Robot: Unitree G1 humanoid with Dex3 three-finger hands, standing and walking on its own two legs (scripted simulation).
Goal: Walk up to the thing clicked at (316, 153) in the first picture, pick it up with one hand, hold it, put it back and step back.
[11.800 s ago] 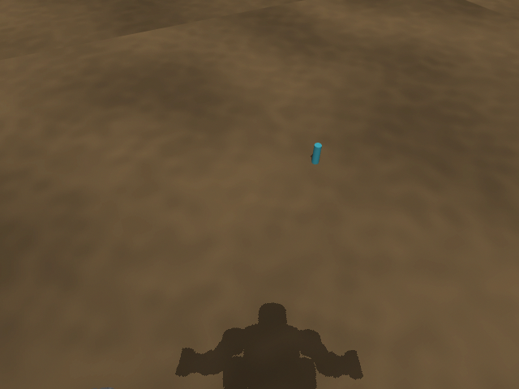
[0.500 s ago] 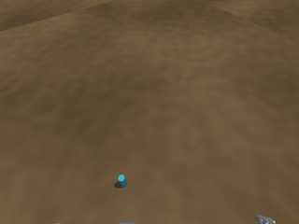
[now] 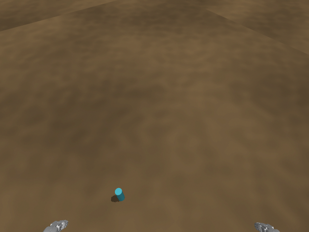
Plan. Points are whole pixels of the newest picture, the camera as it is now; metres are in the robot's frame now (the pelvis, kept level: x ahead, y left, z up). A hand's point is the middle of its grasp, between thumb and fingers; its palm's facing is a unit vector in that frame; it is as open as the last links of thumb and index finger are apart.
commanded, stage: walk up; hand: left
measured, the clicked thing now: (120, 194) +0.40 +0.24 -0.71
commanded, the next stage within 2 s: stand in 0.68 s
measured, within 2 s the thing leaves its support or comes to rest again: neither
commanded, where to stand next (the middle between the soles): +0.00 +0.00 m, yaw -1 degrees
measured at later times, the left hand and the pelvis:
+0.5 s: hand out of the picture +0.08 +0.25 -0.15, palm faces -0.06 -0.93 -0.37, open 7.3 cm; pelvis +0.00 +0.00 +0.00, yaw -1 degrees
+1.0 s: hand out of the picture +0.09 +0.24 -0.15, palm faces -0.05 -0.94 -0.34, open 7.3 cm; pelvis -0.01 -0.01 +0.01, yaw -1 degrees
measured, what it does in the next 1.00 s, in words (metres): stands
